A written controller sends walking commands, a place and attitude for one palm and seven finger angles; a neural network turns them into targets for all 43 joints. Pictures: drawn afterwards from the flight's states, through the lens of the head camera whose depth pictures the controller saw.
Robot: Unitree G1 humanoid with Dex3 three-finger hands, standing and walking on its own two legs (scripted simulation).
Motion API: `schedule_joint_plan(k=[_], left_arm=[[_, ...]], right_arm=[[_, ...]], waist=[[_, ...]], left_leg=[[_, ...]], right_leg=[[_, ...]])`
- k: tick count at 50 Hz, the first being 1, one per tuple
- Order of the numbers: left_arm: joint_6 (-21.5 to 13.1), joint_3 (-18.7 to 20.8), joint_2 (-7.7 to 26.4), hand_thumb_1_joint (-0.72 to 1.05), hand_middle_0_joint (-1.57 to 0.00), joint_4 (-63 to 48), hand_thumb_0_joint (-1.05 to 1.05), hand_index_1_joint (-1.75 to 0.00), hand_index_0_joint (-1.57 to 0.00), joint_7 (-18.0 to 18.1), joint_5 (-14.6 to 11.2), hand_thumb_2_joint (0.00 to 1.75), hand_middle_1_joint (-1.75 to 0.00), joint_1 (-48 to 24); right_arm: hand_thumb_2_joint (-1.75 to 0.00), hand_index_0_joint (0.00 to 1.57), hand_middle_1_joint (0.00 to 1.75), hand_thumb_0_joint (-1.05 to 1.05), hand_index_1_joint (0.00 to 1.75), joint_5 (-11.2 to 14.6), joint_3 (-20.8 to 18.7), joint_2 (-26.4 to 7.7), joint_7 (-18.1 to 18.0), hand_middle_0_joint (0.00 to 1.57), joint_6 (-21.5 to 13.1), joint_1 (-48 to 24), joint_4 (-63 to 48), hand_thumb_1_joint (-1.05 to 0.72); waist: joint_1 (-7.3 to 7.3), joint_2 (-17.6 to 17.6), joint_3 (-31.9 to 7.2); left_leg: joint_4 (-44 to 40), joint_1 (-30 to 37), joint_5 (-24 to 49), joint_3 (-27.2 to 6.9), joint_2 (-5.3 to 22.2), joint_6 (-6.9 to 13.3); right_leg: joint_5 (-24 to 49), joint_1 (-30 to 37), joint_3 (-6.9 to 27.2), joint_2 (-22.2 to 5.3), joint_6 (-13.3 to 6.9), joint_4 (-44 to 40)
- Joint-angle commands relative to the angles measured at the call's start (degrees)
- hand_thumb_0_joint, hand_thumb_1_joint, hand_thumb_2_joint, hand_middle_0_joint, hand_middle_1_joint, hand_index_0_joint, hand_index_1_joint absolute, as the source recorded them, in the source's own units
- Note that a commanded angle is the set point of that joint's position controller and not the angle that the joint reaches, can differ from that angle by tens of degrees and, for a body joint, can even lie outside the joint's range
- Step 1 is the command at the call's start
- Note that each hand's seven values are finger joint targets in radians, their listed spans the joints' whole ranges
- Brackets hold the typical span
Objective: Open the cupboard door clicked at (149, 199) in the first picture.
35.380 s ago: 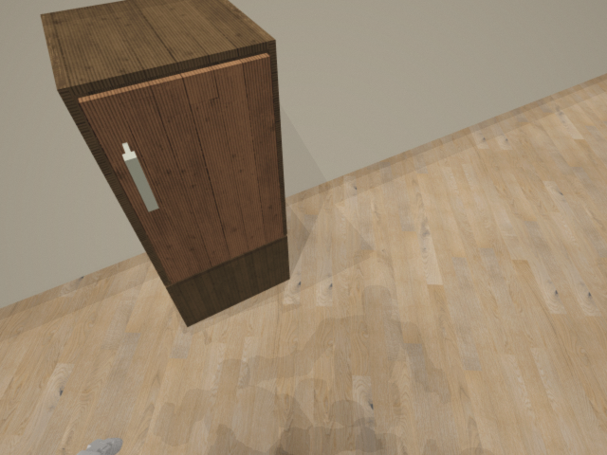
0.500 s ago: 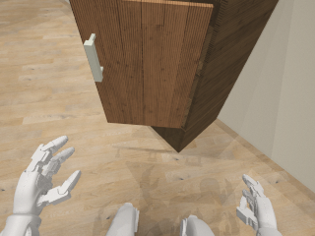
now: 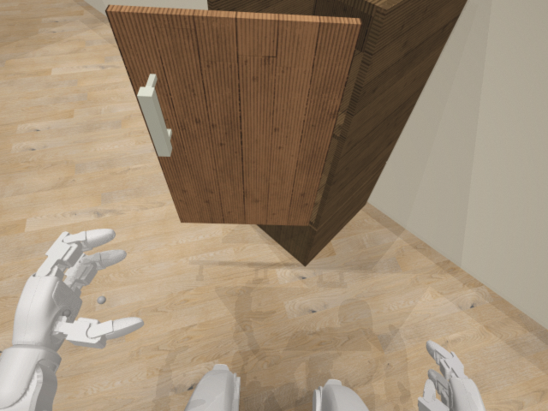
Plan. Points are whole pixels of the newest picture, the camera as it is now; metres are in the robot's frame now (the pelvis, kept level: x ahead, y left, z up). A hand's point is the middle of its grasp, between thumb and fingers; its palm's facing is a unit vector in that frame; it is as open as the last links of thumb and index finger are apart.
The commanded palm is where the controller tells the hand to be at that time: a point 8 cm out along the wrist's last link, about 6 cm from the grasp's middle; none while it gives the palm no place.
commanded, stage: raise the hand with hooked fingers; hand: left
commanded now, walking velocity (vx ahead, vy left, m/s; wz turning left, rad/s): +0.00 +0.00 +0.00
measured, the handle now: (158, 116) +0.58 +0.25 +0.04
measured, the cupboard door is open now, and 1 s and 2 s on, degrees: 43 43 43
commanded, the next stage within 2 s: move the hooked fingers beside the handle in 1.06 s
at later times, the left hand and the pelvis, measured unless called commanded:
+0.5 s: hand (74, 267) +0.28 +0.28 +0.06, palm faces +0.06 -1.00 -0.04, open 13.9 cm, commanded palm +0.26 +0.32 +0.07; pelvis +0.00 +0.00 +0.01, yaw +0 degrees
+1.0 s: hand (88, 258) +0.29 +0.26 +0.06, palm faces +0.06 -1.00 -0.03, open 14.0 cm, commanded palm +0.26 +0.31 +0.07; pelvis +0.00 -0.01 +0.01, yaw +0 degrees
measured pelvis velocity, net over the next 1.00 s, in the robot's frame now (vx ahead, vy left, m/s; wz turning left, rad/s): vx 0.00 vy -0.01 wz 0.00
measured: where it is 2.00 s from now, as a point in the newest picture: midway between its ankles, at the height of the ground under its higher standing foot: outside the picture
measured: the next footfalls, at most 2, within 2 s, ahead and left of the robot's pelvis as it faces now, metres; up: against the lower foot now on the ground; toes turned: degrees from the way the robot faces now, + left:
none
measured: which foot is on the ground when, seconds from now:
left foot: down 0.00-1.00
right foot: down 0.00-1.00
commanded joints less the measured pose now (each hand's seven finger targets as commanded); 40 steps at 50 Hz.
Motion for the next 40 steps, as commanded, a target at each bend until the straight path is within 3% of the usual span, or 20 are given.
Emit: schedule_joint_plan(k=[1,6,8,27,31,32,36,40], left_arm=[[-3.4,5.6,11.4,-0.34,-0.29,-12.2,0.00,-1.10,-0.29,0.3,-1.0,0.37,-1.10,-6.7],[-1.7,6.4,12.6,-0.45,-0.30,-9.5,0.00,-1.17,-0.30,-0.5,-1.1,0.32,-1.17,-9.0],[-1.2,6.6,13.1,-0.50,-0.30,-9.2,0.00,-1.20,-0.30,-1.3,-1.2,0.30,-1.20,-10.4],[0.2,11.1,19.9,-0.50,-0.30,-0.9,0.00,-1.20,-0.30,-5.4,-2.1,0.30,-1.20,-22.4],[0.5,10.4,18.2,-0.50,-0.30,2.0,0.00,-1.20,-0.30,-6.1,-3.0,0.30,-1.20,-20.0],[0.3,10.3,18.2,-0.50,-0.30,1.8,0.00,-1.20,-0.30,-6.2,-2.7,0.30,-1.20,-20.1],[0.2,10.7,18.9,-0.50,-0.30,2.4,0.00,-1.20,-0.30,-5.8,-2.8,0.30,-1.20,-21.0],[-1.2,11.2,19.2,-0.50,-0.30,0.9,0.00,-1.20,-0.30,-5.1,-2.6,0.30,-1.20,-22.0]], right_arm=[[-0.90,0.20,0.30,0.00,0.30,0.2,-2.7,-8.1,-0.4,0.20,-2.7,-1.3,-8.7,-0.90],[-0.90,0.20,0.30,0.00,0.30,0.2,-2.2,-8.4,-0.5,0.20,-1.8,-1.0,-9.4,-0.90],[-0.90,0.20,0.30,0.00,0.30,0.3,-2.1,-8.6,-0.6,0.20,-1.6,-0.9,-9.6,-0.90],[-0.90,0.20,0.30,0.00,0.30,0.6,-1.5,-9.3,-1.2,0.20,-0.3,0.1,-9.0,-0.90],[-0.90,0.20,0.30,0.00,0.30,0.7,-1.6,-9.3,-1.0,0.20,-0.1,0.5,-9.3,-0.90],[-0.90,0.20,0.30,0.00,0.30,0.7,-1.7,-9.4,-0.9,0.20,0.0,0.5,-9.2,-0.90],[-0.90,0.20,0.30,0.00,0.30,0.7,-1.7,-9.5,-0.6,0.20,0.5,0.6,-9.6,-0.90],[-0.90,0.20,0.30,0.00,0.30,0.6,-1.8,-9.1,-0.7,0.20,0.7,0.3,-9.4,-0.90]], waist=[[0.75,5.5,-13.8],[0.51,5.4,-12.8],[0.59,5.7,-14.1],[0.61,6.3,-15.4],[0.75,3.5,-14.4],[0.99,4.5,-15.4],[0.64,4.0,-13.0],[0.55,4.4,-14.7]], left_leg=[[-12.0,15.0,13.5,-2.2,-2.2,0.5],[-13.1,15.1,11.9,-2.5,-2.2,0.3],[-13.2,15.9,12.6,-2.3,-2.3,0.2],[-14.3,18.2,14.7,-1.7,-2.3,0.3],[-14.5,17.2,15.0,-1.4,-2.5,0.6],[-14.4,17.5,15.7,-1.2,-2.5,0.5],[-14.4,15.5,12.8,-0.8,-2.6,0.8],[-14.0,15.6,12.9,-0.4,-2.7,0.9]], right_leg=[[9.6,4.8,0.2,3.4,-1.9,-8.2],[8.6,5.0,-0.1,3.6,-2.0,-9.1],[9.4,5.8,0.1,3.4,-1.9,-9.5],[11.4,8.2,1.0,3.7,-2.1,-11.6],[12.2,9.5,1.0,3.8,-2.0,-12.2],[13.2,9.8,1.2,3.6,-1.9,-11.9],[10.6,9.4,1.6,3.7,-1.9,-12.6],[11.2,10.4,2.4,3.3,-1.5,-12.8]])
